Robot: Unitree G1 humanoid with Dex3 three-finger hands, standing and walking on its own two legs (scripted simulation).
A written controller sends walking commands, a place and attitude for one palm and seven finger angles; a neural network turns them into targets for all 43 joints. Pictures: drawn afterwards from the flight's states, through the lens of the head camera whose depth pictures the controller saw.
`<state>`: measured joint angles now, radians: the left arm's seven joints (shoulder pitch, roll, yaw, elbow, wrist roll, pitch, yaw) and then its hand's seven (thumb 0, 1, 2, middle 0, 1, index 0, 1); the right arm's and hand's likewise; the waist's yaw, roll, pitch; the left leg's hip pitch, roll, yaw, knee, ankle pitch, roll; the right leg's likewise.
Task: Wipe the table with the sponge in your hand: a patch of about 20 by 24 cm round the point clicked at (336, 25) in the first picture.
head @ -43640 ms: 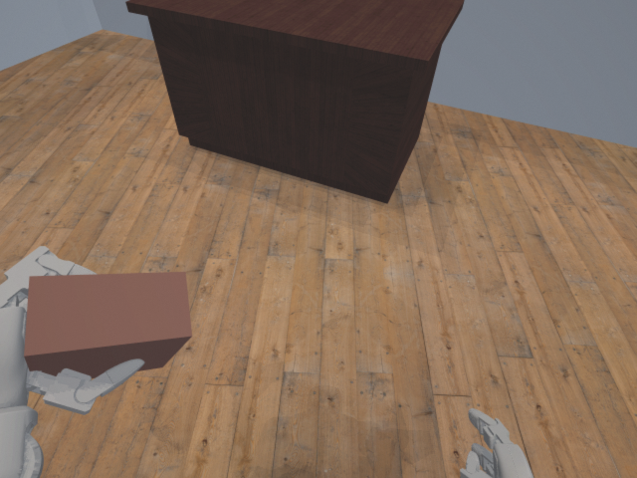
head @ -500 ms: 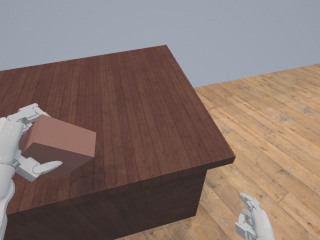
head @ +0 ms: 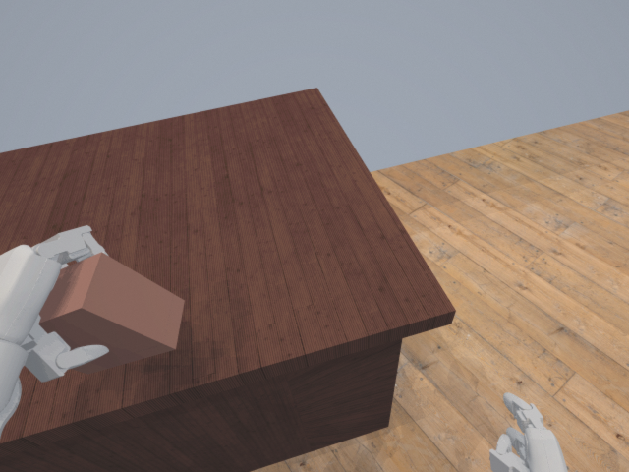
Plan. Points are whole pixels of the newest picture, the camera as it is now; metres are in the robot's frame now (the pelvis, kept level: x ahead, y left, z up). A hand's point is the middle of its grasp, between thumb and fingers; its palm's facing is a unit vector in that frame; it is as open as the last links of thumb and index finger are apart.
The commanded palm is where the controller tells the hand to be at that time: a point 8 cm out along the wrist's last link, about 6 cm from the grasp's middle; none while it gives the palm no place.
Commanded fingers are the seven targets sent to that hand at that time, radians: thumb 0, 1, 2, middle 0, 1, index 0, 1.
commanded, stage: turn the palm down, sponge in hand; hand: left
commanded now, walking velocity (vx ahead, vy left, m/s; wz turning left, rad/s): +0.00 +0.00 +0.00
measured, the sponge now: (108, 326) +0.22 +0.27 +0.12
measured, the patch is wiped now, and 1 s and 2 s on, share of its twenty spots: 0.00 0.00 0.00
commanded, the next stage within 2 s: move the sponge above the wiping area in 1.16 s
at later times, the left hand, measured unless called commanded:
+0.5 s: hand (42, 299) +0.22 +0.32 +0.17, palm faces +0.14 -0.16 -0.98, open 10.1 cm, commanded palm +0.18 +0.32 +0.23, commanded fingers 0.00 0.10 1.30 -1.20 -1.60 -1.20 -1.60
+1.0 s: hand (41, 299) +0.22 +0.32 +0.17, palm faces +0.08 -0.04 -1.00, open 10.1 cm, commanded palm +0.18 +0.31 +0.23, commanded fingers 0.00 0.10 1.30 -1.20 -1.60 -1.20 -1.60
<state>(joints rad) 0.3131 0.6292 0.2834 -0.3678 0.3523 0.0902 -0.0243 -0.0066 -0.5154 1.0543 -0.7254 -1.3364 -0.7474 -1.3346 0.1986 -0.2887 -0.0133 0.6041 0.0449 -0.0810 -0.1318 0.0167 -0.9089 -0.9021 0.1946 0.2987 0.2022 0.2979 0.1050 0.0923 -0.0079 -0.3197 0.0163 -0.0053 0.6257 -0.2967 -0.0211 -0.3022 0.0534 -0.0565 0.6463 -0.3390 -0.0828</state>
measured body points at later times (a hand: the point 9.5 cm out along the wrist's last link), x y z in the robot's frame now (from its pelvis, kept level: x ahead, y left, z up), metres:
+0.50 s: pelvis -0.01 +0.04 +0.02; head -0.01 -0.01 +0.46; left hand +0.21 +0.33 +0.22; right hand +0.24 -0.15 -0.06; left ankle +0.02 +0.14 -0.72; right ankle +0.01 -0.06 -0.72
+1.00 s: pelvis -0.01 +0.03 +0.02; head -0.02 -0.02 +0.46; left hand +0.21 +0.32 +0.22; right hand +0.25 -0.15 -0.07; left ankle +0.02 +0.14 -0.72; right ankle +0.01 -0.06 -0.72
